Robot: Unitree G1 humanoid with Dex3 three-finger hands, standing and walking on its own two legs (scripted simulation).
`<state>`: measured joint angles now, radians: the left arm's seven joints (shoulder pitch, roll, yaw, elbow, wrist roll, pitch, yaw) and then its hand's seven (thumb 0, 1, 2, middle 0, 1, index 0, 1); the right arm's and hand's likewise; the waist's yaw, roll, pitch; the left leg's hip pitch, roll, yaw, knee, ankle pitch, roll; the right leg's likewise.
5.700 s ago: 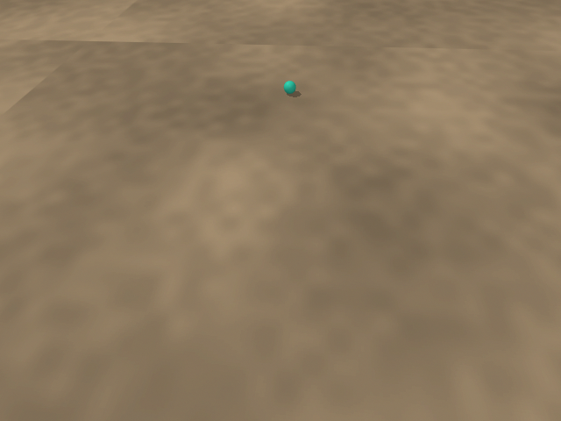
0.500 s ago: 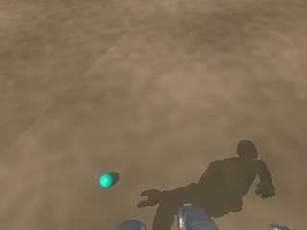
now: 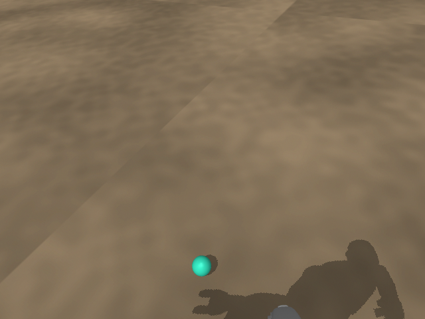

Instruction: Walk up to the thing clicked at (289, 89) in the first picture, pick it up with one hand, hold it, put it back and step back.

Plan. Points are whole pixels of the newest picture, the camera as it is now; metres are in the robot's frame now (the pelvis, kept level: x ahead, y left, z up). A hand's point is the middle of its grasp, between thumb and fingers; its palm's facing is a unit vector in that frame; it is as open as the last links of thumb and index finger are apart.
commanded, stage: walk up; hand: left
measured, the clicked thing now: (201, 265) +0.50 +0.13 -0.68
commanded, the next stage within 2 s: none
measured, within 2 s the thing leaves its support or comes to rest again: neither
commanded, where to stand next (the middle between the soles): +0.14 -0.04 m, yaw -4 degrees
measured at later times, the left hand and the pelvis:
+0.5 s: hand (120, 309) +0.19 +0.23 -0.13, palm faces -0.16 -0.93 -0.34, open 7.4 cm; pelvis +0.05 -0.01 +0.02, yaw -5 degrees
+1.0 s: hand out of the picture +0.14 +0.21 -0.11, palm faces -0.11 -0.91 -0.40, open 7.4 cm; pelvis +0.04 -0.05 +0.03, yaw -6 degrees
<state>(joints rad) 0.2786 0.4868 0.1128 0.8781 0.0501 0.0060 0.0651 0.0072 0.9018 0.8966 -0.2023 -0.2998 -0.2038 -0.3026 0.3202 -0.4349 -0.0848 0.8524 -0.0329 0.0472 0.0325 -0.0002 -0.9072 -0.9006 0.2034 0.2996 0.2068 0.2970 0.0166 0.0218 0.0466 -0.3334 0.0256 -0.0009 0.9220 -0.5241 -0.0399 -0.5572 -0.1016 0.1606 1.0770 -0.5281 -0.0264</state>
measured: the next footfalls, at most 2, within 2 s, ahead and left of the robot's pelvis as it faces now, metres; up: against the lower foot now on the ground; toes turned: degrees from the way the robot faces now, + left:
right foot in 0.42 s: +0.06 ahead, -0.16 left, +0.00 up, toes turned -6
left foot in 0.68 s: +0.13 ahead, +0.10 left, +0.00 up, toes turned -6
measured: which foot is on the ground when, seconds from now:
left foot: down 0.00-0.46, up 0.48-0.66, down 0.68-1.00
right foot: up 0.00-0.40, down 0.42-1.00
